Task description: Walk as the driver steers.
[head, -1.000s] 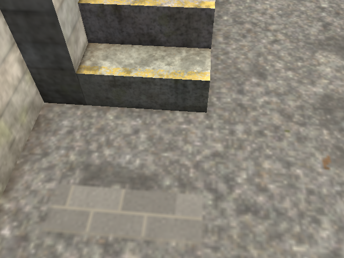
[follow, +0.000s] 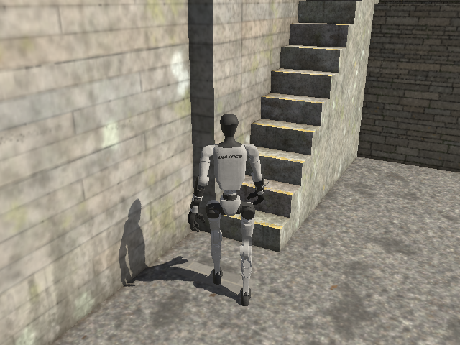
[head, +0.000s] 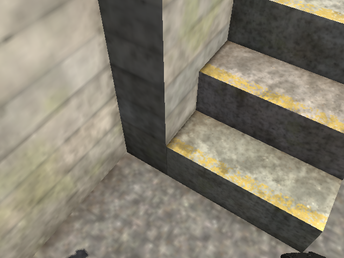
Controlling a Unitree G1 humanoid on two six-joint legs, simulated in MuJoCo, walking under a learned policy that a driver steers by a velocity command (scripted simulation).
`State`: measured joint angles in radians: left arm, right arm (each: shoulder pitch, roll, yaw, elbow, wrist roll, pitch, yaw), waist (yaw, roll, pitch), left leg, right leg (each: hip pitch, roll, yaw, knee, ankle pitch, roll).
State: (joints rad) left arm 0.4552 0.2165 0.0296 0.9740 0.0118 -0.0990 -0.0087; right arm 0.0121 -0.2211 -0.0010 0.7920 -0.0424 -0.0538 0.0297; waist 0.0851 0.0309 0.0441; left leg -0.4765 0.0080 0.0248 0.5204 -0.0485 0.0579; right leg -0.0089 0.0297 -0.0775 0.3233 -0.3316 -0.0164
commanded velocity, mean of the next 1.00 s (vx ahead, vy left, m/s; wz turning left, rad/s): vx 0.06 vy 0.00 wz -0.26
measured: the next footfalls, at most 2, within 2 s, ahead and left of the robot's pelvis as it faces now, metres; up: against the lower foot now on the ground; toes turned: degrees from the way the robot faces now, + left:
left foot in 0.02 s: +0.16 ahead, +0.09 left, +0.00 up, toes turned +2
right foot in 0.50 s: +0.08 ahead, -0.12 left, +0.00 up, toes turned -16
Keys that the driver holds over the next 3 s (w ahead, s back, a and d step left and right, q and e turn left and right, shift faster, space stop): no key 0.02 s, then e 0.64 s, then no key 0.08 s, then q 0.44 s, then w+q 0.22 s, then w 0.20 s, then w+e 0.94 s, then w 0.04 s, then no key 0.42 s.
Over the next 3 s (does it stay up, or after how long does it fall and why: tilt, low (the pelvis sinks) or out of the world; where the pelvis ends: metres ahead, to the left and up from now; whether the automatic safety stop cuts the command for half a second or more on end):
stays up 0.42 -0.08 0.00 its command is cut before an obstacle after 2.0 s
